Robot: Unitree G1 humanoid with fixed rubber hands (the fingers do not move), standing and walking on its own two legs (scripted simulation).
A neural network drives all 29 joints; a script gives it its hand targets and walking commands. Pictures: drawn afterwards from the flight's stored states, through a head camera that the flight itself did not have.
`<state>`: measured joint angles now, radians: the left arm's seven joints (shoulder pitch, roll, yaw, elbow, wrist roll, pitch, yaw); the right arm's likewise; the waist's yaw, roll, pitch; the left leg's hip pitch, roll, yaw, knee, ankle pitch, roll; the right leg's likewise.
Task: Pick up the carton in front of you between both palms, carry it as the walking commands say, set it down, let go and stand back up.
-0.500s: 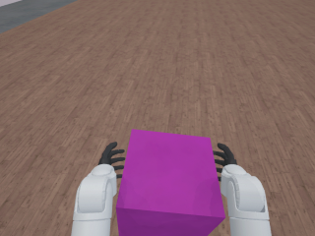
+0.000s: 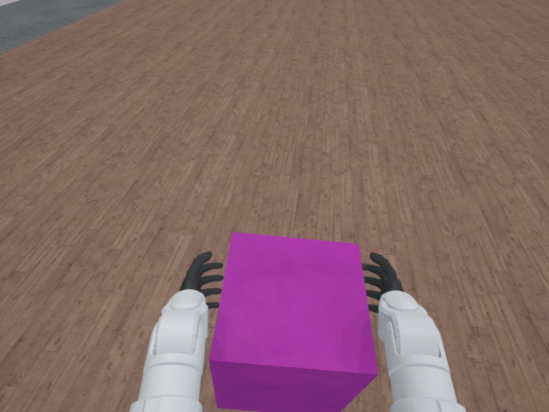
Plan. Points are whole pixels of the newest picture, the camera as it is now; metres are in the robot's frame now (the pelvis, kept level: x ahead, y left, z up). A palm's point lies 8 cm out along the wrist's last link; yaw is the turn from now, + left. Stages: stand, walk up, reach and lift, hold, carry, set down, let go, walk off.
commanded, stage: carry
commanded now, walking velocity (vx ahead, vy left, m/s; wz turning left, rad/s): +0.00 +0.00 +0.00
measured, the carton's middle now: (285, 328) +0.30 +0.01 -0.06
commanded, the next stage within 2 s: hold in 0.72 s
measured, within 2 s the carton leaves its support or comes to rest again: neither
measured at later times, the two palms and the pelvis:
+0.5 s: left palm (185, 308) +0.27 +0.15 +0.04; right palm (392, 310) +0.27 -0.14 +0.04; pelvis -0.02 +0.00 +0.00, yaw +0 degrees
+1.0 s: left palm (165, 333) +0.23 +0.17 +0.04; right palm (379, 318) +0.26 -0.12 +0.04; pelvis -0.04 +0.00 +0.01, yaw +5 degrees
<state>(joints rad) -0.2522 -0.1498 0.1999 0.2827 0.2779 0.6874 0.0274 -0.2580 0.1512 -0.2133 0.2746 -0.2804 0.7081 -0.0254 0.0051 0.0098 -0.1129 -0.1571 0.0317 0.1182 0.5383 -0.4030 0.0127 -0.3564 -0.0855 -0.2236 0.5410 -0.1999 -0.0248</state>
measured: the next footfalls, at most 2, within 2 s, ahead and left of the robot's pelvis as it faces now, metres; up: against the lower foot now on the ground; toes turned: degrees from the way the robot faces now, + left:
none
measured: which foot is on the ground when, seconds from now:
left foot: down 0.00-1.00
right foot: down 0.00-1.00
